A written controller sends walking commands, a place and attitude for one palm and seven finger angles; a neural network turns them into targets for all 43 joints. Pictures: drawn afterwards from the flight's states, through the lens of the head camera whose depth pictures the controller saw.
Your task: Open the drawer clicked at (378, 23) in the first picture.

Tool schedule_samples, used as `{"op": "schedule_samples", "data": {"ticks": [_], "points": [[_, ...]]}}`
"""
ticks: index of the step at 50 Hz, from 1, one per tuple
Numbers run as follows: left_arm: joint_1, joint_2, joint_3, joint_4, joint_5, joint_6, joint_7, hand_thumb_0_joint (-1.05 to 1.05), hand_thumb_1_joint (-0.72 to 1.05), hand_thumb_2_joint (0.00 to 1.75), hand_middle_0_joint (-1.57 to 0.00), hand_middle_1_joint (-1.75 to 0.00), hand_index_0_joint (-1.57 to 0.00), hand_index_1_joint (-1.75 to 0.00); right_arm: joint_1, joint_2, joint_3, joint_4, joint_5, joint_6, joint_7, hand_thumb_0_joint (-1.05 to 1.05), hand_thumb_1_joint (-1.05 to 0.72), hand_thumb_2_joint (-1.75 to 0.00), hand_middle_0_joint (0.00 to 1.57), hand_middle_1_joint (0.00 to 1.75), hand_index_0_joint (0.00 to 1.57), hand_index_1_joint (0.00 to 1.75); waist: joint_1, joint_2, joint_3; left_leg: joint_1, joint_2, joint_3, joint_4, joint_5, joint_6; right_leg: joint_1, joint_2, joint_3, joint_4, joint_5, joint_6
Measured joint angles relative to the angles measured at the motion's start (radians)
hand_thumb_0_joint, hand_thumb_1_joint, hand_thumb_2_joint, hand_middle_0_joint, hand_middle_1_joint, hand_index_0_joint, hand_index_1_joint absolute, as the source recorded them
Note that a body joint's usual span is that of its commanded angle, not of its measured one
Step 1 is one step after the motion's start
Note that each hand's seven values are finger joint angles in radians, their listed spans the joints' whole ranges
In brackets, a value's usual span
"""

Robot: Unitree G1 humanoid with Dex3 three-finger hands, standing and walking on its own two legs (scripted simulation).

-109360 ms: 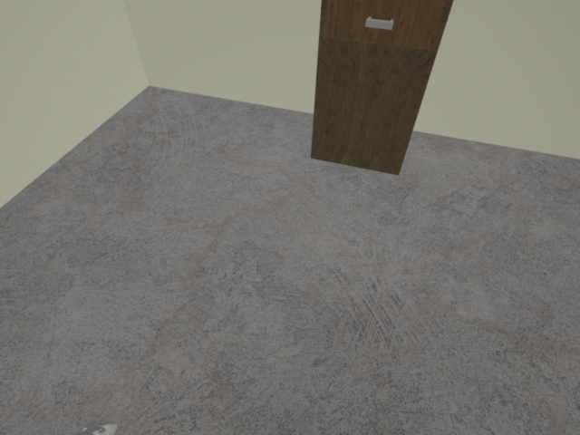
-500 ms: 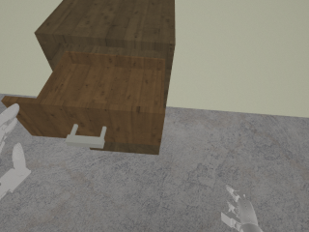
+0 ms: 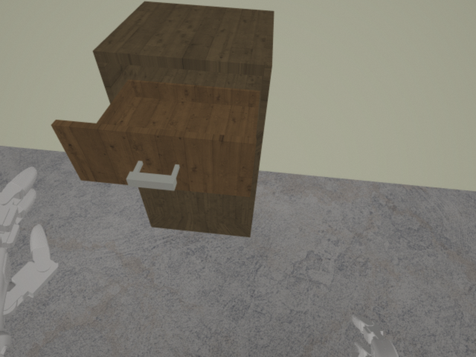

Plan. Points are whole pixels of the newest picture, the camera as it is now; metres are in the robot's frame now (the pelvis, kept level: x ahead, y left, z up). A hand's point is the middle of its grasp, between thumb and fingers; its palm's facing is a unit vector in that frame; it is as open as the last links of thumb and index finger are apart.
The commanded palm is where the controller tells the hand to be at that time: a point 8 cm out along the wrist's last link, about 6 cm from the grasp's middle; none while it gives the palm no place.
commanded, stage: stop stepping back and stand still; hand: left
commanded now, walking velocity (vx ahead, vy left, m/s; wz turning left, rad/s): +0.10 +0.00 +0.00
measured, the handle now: (155, 173) +0.50 +0.21 -0.01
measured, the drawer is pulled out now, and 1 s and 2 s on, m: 0.29 0.29 0.29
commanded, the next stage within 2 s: let the arm hang, fingers relaxed in 0.34 s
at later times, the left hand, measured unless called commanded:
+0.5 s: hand (65, 280) +0.20 +0.24 +0.11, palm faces +0.26 -0.84 -0.48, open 7.4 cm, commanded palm none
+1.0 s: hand out of the picture -0.07 +0.18 -0.17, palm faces +0.03 -0.98 -0.22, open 7.2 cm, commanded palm none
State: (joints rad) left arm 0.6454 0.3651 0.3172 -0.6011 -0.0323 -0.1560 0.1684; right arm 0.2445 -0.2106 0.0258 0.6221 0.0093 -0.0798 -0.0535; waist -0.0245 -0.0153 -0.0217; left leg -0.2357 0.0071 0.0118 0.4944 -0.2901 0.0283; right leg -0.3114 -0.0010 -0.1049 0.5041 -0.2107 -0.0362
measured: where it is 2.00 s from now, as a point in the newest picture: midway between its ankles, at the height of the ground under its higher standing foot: outside the picture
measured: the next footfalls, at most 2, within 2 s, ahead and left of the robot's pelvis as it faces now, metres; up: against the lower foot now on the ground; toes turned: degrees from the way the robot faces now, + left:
none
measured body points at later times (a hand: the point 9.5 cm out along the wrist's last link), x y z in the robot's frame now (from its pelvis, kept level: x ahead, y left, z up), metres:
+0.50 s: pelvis -0.01 +0.00 +0.00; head -0.01 -0.01 +0.45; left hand +0.18 +0.28 +0.13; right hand +0.15 -0.24 -0.09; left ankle +0.00 +0.12 -0.73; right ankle +0.04 -0.09 -0.73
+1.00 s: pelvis -0.02 +0.00 +0.01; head +0.01 +0.00 +0.45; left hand -0.07 +0.24 -0.15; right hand -0.07 -0.22 -0.15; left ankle -0.01 +0.12 -0.73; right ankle +0.04 -0.09 -0.73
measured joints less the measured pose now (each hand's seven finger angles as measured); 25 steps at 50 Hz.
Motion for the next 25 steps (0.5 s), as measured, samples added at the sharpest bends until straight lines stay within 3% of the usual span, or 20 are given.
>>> {"op": "schedule_samples", "data": {"ticks": [4,7,13,16,22,23,25], "points": [[0.014,0.026,0.015,0.011,0.007,-0.005,-0.002,0.02,0.88,0.90,-0.21,-0.31,-0.21,-0.30,0.019,-0.007,-0.011,-0.004,0.007,-0.007,-0.006,0.01,-0.90,-0.90,0.20,0.30,0.20,0.30,-0.005,-0.016,0.005,0.011,-0.006,0.006,0.002,0.026,-0.017,0.006,-0.001,0.018,0.022,-0.053,0.019],[0.019,0.039,0.031,0.014,0.007,-0.020,-0.002,0.02,0.88,0.90,-0.21,-0.31,-0.21,-0.30,0.027,-0.009,-0.015,-0.009,0.008,-0.020,-0.007,0.01,-0.90,-0.90,0.20,0.30,0.20,0.30,-0.007,-0.016,0.008,0.014,-0.005,0.004,0.016,0.020,-0.025,0.018,0.003,0.020,0.006,0.012,0.004],[0.002,0.007,0.011,0.032,0.003,-0.043,-0.006,0.02,0.89,0.90,-0.21,-0.31,-0.21,-0.30,0.016,-0.018,-0.021,0.005,0.005,-0.022,-0.002,0.01,-0.90,-0.90,0.20,0.30,0.20,0.30,0.005,0.012,0.000,-0.002,0.009,-0.010,0.046,0.003,-0.010,0.026,0.026,0.016,-0.017,0.023,-0.020],[-0.003,-0.003,-0.002,0.040,0.003,-0.043,-0.006,0.01,0.88,0.90,-0.21,-0.31,-0.21,-0.30,0.006,-0.015,-0.018,0.008,0.004,-0.018,-0.003,0.01,-0.90,-0.90,0.20,0.30,0.20,0.30,0.008,0.009,0.005,0.015,0.007,-0.006,0.023,0.017,-0.027,0.036,0.024,0.021,-0.029,0.029,-0.016],[-0.011,0.007,0.001,0.054,0.005,-0.039,-0.007,0.02,0.88,0.90,-0.21,-0.31,-0.21,-0.30,-0.011,0.003,-0.006,-0.007,0.004,-0.021,-0.002,0.01,-0.90,-0.90,0.20,0.30,0.20,0.30,0.009,0.004,0.018,0.037,-0.001,-0.002,-0.026,0.040,-0.027,0.053,0.018,0.027,-0.066,0.047,-0.008],[-0.042,0.015,-0.018,0.109,0.020,-0.061,-0.019,0.01,0.89,0.90,-0.21,-0.31,-0.21,-0.30,-0.018,0.001,-0.015,0.016,0.004,-0.051,0.016,0.01,-0.90,-0.90,0.20,0.30,0.20,0.30,0.010,0.011,0.014,0.022,-0.004,-0.007,-0.017,0.039,-0.026,0.041,0.014,0.021,-0.057,0.045,-0.006],[-0.165,0.017,-0.089,0.326,0.051,-0.024,-0.078,0.01,0.89,0.90,-0.20,-0.31,-0.21,-0.30,-0.044,-0.020,-0.030,0.076,-0.003,-0.053,0.050,0.01,-0.90,-0.90,0.20,0.30,0.20,0.30,0.022,0.031,0.004,-0.016,-0.019,-0.017,0.020,0.030,-0.022,0.001,-0.004,0.012,-0.006,0.024,-0.004]]}}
